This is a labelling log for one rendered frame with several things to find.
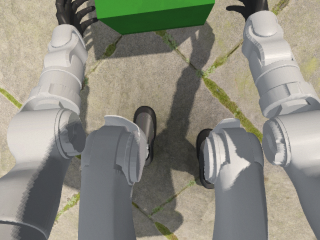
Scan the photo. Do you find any robot left forearm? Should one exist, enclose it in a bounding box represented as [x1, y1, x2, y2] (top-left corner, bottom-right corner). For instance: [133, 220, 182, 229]
[7, 24, 88, 155]

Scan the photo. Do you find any carton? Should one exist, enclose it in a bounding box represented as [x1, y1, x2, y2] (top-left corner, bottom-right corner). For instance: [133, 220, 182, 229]
[94, 0, 215, 35]

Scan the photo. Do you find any robot left thigh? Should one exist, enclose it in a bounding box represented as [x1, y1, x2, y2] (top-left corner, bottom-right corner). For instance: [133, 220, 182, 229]
[78, 125, 145, 240]

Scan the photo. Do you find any left robot hand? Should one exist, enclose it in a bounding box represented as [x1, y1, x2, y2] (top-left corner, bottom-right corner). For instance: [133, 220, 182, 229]
[55, 0, 99, 38]

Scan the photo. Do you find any robot left upper arm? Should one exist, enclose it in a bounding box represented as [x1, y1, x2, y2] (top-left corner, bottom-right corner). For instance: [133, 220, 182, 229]
[0, 108, 86, 240]

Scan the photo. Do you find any robot right forearm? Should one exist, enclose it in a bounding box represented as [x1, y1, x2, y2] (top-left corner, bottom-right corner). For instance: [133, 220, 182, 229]
[241, 10, 320, 119]

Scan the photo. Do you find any left robot foot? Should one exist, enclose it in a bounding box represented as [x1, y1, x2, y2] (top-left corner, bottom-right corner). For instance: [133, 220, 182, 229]
[134, 106, 157, 167]

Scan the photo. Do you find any right robot hand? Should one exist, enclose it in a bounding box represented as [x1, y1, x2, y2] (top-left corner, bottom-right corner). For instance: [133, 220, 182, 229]
[226, 0, 269, 22]

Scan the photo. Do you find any robot right upper arm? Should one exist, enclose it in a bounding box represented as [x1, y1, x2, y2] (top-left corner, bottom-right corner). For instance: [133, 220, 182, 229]
[261, 109, 320, 240]

